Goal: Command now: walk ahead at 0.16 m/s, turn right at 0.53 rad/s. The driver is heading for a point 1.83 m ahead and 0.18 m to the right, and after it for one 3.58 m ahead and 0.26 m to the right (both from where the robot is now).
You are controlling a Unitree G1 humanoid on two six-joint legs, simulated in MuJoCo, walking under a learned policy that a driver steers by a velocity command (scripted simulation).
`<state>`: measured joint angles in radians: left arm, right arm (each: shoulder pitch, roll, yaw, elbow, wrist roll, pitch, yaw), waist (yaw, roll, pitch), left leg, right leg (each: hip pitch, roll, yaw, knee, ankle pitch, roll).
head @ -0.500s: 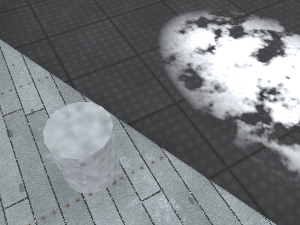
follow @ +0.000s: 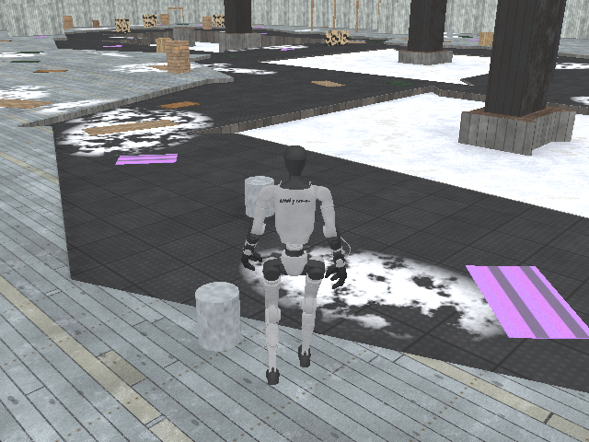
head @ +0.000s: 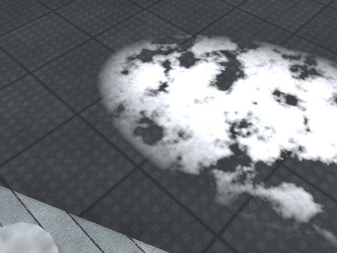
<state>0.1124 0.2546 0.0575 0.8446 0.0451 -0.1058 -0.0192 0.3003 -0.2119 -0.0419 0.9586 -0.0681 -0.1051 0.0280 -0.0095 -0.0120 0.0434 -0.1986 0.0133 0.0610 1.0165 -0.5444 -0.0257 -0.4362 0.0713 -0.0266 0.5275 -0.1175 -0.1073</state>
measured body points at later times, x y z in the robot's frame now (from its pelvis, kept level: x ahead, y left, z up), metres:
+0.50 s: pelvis +0.11 +0.06 +0.01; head +0.14 +0.05 +0.46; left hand +0.32 +0.28 -0.09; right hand +0.15 -0.25 -0.10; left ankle +0.15 +0.17 -0.73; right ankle +0.10 -0.06 -0.72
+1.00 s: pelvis +0.13 +0.09 +0.00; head +0.16 +0.08 +0.45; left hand +0.33 +0.29 -0.12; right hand +0.20 -0.21 -0.09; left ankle +0.15 +0.17 -0.73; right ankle +0.05 -0.05 -0.73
